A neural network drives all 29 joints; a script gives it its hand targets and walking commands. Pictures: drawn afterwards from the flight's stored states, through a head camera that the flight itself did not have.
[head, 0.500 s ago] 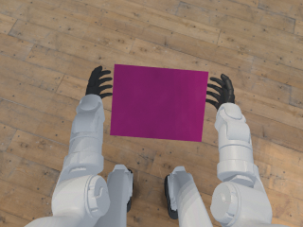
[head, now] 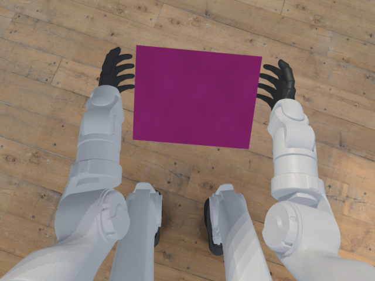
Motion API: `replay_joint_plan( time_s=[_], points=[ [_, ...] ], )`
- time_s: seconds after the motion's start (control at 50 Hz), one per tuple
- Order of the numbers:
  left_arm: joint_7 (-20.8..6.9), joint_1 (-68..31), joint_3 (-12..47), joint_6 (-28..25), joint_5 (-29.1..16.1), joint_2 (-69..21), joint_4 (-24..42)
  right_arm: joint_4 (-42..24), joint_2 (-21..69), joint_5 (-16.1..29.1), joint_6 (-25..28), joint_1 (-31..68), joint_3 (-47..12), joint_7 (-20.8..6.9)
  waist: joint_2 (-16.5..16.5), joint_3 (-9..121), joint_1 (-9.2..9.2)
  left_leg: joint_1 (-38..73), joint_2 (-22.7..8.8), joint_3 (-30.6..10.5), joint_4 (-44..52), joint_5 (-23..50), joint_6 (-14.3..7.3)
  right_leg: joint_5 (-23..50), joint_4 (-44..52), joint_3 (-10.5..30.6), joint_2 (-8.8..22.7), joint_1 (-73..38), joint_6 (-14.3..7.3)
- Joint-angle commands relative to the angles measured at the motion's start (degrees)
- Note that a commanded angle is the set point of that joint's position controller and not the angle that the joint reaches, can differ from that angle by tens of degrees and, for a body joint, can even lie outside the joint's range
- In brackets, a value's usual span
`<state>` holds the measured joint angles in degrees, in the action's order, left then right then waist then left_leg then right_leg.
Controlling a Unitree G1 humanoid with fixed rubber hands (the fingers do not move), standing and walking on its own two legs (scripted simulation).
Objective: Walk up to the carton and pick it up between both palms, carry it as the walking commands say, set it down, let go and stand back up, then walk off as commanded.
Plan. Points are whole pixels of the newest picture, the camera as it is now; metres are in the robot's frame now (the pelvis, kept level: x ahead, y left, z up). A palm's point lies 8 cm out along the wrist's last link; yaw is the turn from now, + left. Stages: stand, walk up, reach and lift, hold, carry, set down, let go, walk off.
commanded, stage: set down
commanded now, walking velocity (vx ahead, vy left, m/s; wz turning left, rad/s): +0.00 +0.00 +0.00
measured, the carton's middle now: (193, 98) +0.50 -0.01 -0.19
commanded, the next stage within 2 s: none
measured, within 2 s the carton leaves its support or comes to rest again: neither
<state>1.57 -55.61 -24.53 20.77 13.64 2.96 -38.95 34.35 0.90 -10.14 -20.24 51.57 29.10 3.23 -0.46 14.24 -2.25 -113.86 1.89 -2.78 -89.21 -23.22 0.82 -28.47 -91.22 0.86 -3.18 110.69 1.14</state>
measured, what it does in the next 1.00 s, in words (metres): lowers itself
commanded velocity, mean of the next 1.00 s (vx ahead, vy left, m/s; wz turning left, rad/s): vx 0.00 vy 0.00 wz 0.00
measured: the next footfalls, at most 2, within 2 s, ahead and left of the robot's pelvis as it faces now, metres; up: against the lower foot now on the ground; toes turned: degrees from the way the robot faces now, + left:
none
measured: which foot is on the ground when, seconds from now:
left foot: down 0.00-1.00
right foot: down 0.00-1.00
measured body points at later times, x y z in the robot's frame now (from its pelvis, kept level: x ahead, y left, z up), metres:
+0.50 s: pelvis -0.01 +0.01 -0.07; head +0.30 +0.03 +0.26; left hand +0.52 +0.17 -0.18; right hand +0.49 -0.18 -0.17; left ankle +0.11 +0.12 -0.50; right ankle +0.08 -0.12 -0.50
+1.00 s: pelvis -0.01 +0.00 -0.12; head +0.34 +0.01 +0.16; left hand +0.54 +0.16 -0.28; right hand +0.51 -0.18 -0.27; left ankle +0.11 +0.12 -0.50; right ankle +0.08 -0.12 -0.50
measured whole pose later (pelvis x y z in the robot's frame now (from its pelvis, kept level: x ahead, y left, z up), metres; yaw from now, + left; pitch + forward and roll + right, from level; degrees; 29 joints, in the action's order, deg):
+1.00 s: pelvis -0.01 +0.00 -0.12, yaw -1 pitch +48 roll -2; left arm 5.4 -73.1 -16.9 15.7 4.3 13.6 -49.1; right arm 41.6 -7.2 -2.6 -15.8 68.1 25.0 4.6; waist 0.2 -2.3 -2.3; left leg -134.6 2.5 -2.7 -113.0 -26.6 1.2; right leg -32.9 -115.4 0.3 -4.0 130.8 1.9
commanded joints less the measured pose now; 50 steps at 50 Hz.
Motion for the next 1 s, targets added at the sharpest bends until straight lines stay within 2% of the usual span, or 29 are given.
replay_joint_plan(
  time_s=[0.0,0.5,0.98],
  points=[
    [-16.3,-31.8,28.8,-1.2,-10.1,-55.4,-2.9,1.9,51.1,9.6,0.5,36.6,-31.6,-19.4,-2.8,53.9,-0.74,36.2,6.0,5.1,3.9,11.3,-0.4,13.6,8.0,-4.4,-5.4,-21.7,0.5],
    [-12.9,-41.6,28.5,-2.5,-12.2,-50.0,-4.9,2.6,44.1,11.1,1.8,46.4,-29.3,-18.2,-5.0,54.3,-1.61,32.1,5.4,5.0,-7.5,10.4,-0.3,9.5,-3.9,-6.9,-4.8,-7.1,0.2],
    [-11.8,-49.3,31.1,-7.2,-17.0,-41.4,-5.7,3.8,39.5,15.2,5.6,53.4,-32.5,-14.7,-3.2,50.5,-0.86,23.3,4.5,6.2,-19.4,12.3,-0.6,12.4,-14.4,-5.9,-4.0,-7.8,0.3]
  ],
)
